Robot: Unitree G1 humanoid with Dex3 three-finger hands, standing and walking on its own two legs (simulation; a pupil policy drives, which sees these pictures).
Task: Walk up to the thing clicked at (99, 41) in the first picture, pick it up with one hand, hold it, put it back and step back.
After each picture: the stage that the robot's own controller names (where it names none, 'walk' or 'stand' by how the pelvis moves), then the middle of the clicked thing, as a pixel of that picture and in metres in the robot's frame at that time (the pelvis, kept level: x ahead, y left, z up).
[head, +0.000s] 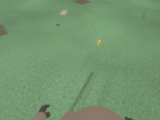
stand; (98, 42) +1.67 -0.25 -0.72
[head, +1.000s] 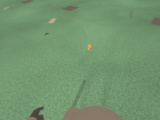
walk; (89, 47) +1.55 +0.09 -0.70
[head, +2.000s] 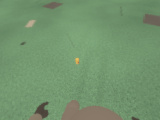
walk; (77, 61) +0.98 +0.26 -0.71
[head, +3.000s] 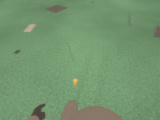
walk; (75, 82) +0.58 +0.21 -0.72
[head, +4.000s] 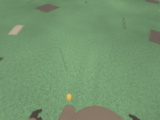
stand; (69, 97) +0.33 +0.20 -0.69
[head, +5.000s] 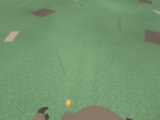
stand; (68, 103) +0.28 +0.21 -0.72
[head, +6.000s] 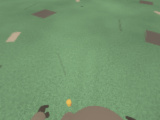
stand; (69, 102) +0.29 +0.21 -0.73
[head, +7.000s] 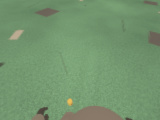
stand; (70, 102) +0.30 +0.19 -0.73
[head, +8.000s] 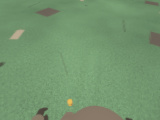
stand; (70, 102) +0.29 +0.19 -0.73
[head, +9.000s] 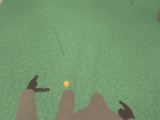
go down; (66, 84) +0.34 +0.19 -0.60
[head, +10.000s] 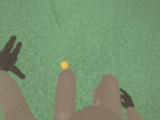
go down; (64, 66) +0.39 +0.22 -0.31
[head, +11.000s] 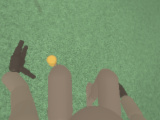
close in; (52, 61) +0.37 +0.24 -0.25
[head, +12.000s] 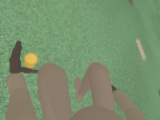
close; (30, 60) +0.37 +0.26 -0.21
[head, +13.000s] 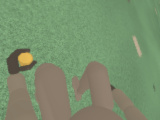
close; (26, 60) +0.37 +0.27 -0.21
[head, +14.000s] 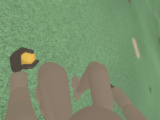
lift; (27, 59) +0.36 +0.26 -0.22
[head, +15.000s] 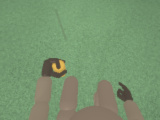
lift; (59, 69) +0.32 +0.20 -0.02
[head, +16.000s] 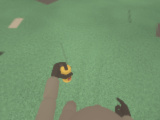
hold; (66, 73) +0.32 +0.16 +0.00
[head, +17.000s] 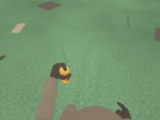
hold; (65, 74) +0.32 +0.17 +0.00
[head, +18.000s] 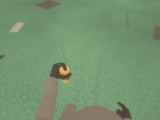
hold; (65, 74) +0.32 +0.17 +0.00
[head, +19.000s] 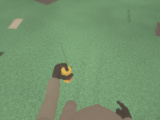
crouch; (67, 74) +0.32 +0.16 -0.02
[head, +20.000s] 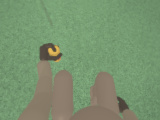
lower; (55, 54) +0.43 +0.21 -0.09
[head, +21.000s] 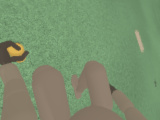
lower; (17, 53) +0.41 +0.29 -0.22
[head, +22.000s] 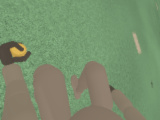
lower; (19, 53) +0.40 +0.29 -0.22
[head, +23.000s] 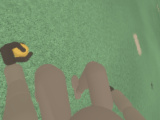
lower; (21, 53) +0.40 +0.28 -0.22
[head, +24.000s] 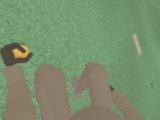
lower; (21, 54) +0.39 +0.28 -0.22
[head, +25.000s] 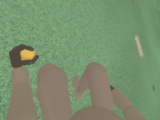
loosen; (27, 56) +0.38 +0.27 -0.22
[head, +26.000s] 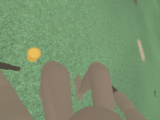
stand; (33, 55) +0.38 +0.26 -0.22
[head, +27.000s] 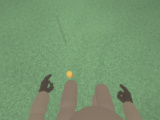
walk; (69, 74) +0.39 +0.19 -0.49
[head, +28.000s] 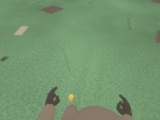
stand; (71, 97) +0.35 +0.18 -0.66
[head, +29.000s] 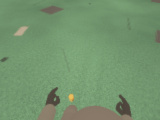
stand; (71, 97) +0.35 +0.18 -0.67
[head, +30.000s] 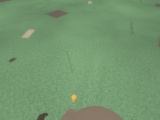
stand; (74, 98) +0.37 +0.17 -0.72
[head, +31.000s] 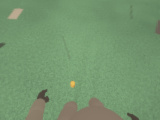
walk; (72, 84) +0.41 +0.13 -0.70
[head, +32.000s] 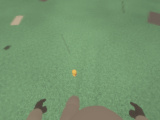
walk; (74, 73) +0.62 +0.21 -0.69
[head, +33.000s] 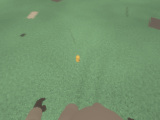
stand; (77, 58) +0.97 +0.19 -0.70
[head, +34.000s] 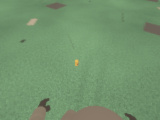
stand; (76, 62) +0.98 +0.21 -0.71
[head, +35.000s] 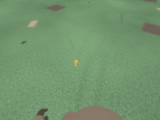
stand; (76, 62) +1.00 +0.23 -0.72
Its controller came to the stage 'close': yes
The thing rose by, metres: 0.71
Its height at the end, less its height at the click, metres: +0.00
